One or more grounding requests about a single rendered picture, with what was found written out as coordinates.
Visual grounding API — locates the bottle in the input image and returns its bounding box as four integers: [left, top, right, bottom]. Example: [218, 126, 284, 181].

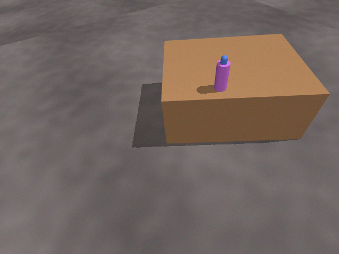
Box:
[214, 55, 230, 92]

